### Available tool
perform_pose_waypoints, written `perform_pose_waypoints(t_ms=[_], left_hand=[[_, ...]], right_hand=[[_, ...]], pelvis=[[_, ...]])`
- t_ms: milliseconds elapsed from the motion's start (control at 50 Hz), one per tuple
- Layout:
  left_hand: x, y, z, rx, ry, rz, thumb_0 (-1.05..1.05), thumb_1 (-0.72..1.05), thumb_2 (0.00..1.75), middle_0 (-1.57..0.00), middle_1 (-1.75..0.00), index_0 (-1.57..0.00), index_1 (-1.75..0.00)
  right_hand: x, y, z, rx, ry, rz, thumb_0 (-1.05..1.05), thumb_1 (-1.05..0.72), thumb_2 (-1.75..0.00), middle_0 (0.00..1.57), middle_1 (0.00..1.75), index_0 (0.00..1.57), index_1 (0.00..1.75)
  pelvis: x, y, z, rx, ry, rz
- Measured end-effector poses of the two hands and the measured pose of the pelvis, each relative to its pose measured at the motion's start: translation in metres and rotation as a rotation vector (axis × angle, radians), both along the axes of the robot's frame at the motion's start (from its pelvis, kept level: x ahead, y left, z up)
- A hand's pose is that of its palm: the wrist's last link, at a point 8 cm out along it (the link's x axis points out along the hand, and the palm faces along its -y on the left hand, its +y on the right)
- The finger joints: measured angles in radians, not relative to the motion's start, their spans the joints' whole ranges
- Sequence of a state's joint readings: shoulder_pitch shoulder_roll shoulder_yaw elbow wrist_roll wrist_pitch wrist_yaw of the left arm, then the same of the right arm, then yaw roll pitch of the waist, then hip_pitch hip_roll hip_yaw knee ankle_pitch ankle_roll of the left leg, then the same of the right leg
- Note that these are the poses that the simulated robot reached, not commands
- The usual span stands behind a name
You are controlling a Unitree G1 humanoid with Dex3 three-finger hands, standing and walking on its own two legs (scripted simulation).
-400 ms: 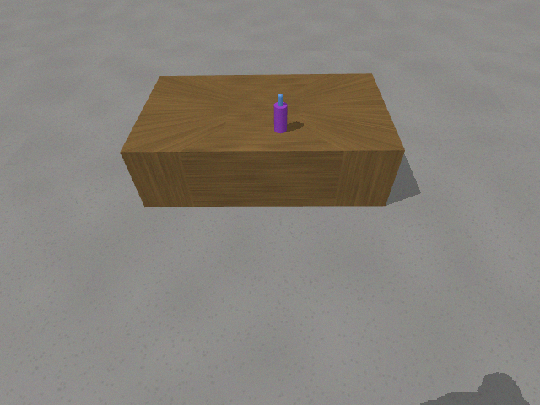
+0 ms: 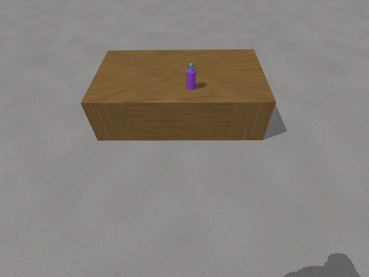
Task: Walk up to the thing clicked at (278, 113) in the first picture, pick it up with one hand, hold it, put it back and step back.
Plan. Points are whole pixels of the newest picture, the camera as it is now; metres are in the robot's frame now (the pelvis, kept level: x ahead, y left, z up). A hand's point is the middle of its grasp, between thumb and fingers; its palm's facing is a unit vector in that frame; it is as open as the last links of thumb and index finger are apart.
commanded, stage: stand
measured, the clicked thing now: (191, 76) +1.36 -0.01 -0.33
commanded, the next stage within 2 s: walk up in 0.72 s
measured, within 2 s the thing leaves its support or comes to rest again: neither
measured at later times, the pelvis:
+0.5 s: pelvis +0.01 +0.00 +0.00, yaw +0 degrees
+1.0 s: pelvis +0.05 +0.04 -0.01, yaw +3 degrees
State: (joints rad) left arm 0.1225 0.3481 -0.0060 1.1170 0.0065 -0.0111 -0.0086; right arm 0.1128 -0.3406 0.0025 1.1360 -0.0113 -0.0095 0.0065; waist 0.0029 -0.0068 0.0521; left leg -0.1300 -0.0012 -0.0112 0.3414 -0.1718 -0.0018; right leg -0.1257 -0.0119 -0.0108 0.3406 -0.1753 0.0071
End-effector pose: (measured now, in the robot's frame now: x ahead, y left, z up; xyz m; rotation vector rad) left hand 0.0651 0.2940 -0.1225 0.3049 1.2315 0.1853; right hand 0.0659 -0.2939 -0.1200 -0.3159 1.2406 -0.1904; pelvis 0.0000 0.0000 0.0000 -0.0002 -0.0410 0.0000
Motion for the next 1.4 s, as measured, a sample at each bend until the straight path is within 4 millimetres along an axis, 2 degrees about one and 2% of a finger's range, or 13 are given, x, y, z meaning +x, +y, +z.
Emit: perform_pose_waypoints(t_ms=[480, 760, 820, 900, 960, 1020, 1080, 1140, 1280, 1400], left_hand=[[0.011, 0.002, 0.004, 0.011, -0.013, 0.000, 0.01, 0.90, 0.90, -0.20, -0.29, -0.20, -0.30], [0.008, 0.002, 0.004, 0.000, -0.017, 0.005, 0.01, 0.90, 0.90, -0.20, -0.29, -0.20, -0.30], [0.002, 0.013, 0.007, 0.010, -0.045, 0.022, 0.01, 0.90, 0.90, -0.20, -0.30, -0.20, -0.30], [-0.014, 0.039, 0.011, 0.044, -0.025, 0.066, 0.01, 0.90, 0.90, -0.20, -0.30, -0.20, -0.30], [-0.022, 0.065, 0.011, 0.064, 0.011, 0.091, 0.01, 0.90, 0.90, -0.20, -0.30, -0.20, -0.30], [-0.018, 0.095, 0.004, 0.075, 0.037, 0.106, 0.01, 0.90, 0.90, -0.20, -0.30, -0.20, -0.30], [-0.001, 0.124, -0.011, 0.084, 0.059, 0.097, 0.01, 0.90, 0.90, -0.20, -0.30, -0.20, -0.30], [0.031, 0.136, -0.014, 0.080, 0.062, 0.073, 0.01, 0.90, 0.90, -0.20, -0.29, -0.20, -0.30], [0.121, 0.138, 0.004, 0.035, -0.042, -0.006, 0.01, 0.90, 0.90, -0.20, -0.29, -0.20, -0.30], [0.199, 0.132, 0.018, 0.042, -0.095, -0.058, 0.01, 0.90, 0.90, -0.20, -0.29, -0.20, -0.30]], right_hand=[[0.013, 0.000, 0.000, 0.000, -0.024, 0.006, 0.01, -0.90, -0.90, 0.21, 0.30, 0.21, 0.30], [0.008, -0.005, 0.001, 0.007, -0.013, 0.003, 0.01, -0.90, -0.90, 0.21, 0.30, 0.21, 0.30], [0.012, -0.010, 0.002, 0.000, -0.005, 0.020, 0.01, -0.90, -0.90, 0.21, 0.30, 0.21, 0.30], [0.031, -0.011, 0.006, -0.023, -0.003, 0.052, 0.01, -0.90, -0.90, 0.21, 0.30, 0.21, 0.30], [0.051, -0.004, 0.011, -0.039, -0.016, 0.069, 0.01, -0.90, -0.90, 0.21, 0.30, 0.20, 0.30], [0.076, 0.011, 0.015, -0.060, -0.040, 0.083, 0.01, -0.90, -0.90, 0.21, 0.30, 0.20, 0.30], [0.097, 0.029, 0.013, -0.088, -0.087, 0.077, 0.01, -0.90, -0.90, 0.21, 0.30, 0.20, 0.30], [0.104, 0.048, 0.014, -0.079, -0.114, 0.049, 0.01, -0.90, -0.90, 0.21, 0.30, 0.20, 0.30], [0.114, 0.080, 0.016, -0.031, -0.065, 0.014, 0.01, -0.90, -0.90, 0.21, 0.30, 0.21, 0.30], [0.143, 0.084, 0.000, 0.009, -0.028, 0.000, 0.01, -0.90, -0.90, 0.21, 0.30, 0.21, 0.30]], pelvis=[[0.007, 0.000, 0.000, 0.002, -0.003, -0.003], [0.008, -0.001, 0.000, 0.001, 0.003, -0.001], [0.014, 0.002, -0.002, -0.006, 0.016, 0.012], [0.025, 0.016, -0.004, -0.023, 0.010, 0.027], [0.040, 0.031, -0.007, -0.031, 0.004, 0.041], [0.058, 0.050, -0.013, -0.036, 0.001, 0.053], [0.077, 0.072, -0.026, -0.009, -0.008, 0.046], [0.094, 0.085, -0.025, -0.006, -0.008, 0.041], [0.142, 0.101, -0.010, 0.007, -0.013, 0.024], [0.193, 0.103, -0.012, 0.016, -0.011, 0.019]])
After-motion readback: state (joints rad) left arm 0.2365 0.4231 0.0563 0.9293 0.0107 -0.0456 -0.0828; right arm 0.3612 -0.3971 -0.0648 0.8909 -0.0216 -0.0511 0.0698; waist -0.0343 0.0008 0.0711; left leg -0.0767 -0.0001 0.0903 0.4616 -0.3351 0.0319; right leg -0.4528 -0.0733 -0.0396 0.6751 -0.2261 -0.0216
